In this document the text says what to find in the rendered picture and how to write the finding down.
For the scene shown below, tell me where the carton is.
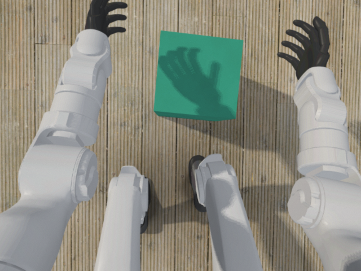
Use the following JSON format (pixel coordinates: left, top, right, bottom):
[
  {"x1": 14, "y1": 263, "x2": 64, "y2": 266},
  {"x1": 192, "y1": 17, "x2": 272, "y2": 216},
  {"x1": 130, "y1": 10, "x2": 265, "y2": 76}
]
[{"x1": 153, "y1": 30, "x2": 243, "y2": 121}]

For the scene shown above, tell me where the right robot thigh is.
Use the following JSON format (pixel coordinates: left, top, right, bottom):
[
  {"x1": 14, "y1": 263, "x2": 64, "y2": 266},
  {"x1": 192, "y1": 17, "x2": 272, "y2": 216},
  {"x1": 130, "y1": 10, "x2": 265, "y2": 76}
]
[{"x1": 195, "y1": 161, "x2": 263, "y2": 271}]

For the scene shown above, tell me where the robot right forearm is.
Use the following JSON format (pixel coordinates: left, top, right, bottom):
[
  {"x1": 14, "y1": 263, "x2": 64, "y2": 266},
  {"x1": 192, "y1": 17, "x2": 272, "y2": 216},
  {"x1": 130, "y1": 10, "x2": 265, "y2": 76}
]
[{"x1": 293, "y1": 67, "x2": 361, "y2": 187}]

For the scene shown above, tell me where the right robot foot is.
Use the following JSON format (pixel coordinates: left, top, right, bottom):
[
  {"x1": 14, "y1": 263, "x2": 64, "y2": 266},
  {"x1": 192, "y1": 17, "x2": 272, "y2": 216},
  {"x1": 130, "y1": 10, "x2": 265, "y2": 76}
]
[{"x1": 188, "y1": 155, "x2": 206, "y2": 212}]

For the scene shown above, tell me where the right robot hand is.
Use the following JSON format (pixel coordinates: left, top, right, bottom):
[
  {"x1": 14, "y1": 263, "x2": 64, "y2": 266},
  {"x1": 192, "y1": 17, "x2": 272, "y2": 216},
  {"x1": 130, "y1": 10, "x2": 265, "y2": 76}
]
[{"x1": 277, "y1": 16, "x2": 330, "y2": 80}]

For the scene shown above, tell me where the robot right upper arm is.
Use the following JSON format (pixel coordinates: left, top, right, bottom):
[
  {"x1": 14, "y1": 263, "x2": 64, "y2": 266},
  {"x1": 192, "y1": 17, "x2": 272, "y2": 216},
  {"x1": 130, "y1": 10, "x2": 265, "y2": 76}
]
[{"x1": 287, "y1": 175, "x2": 361, "y2": 271}]

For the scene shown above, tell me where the robot left upper arm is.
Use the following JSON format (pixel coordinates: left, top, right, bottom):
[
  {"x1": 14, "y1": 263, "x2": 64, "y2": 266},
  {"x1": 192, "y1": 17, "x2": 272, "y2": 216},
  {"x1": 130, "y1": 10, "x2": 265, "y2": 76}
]
[{"x1": 0, "y1": 143, "x2": 98, "y2": 271}]

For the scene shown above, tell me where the robot left forearm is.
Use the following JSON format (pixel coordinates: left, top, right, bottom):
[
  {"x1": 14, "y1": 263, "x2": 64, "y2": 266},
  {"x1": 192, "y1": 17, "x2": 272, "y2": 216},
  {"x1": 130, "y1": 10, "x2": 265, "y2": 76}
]
[{"x1": 18, "y1": 29, "x2": 112, "y2": 193}]

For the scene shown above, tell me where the left robot hand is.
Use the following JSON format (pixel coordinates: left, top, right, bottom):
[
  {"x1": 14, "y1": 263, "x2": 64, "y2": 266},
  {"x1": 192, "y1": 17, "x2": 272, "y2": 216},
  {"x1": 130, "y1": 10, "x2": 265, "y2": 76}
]
[{"x1": 85, "y1": 0, "x2": 127, "y2": 37}]

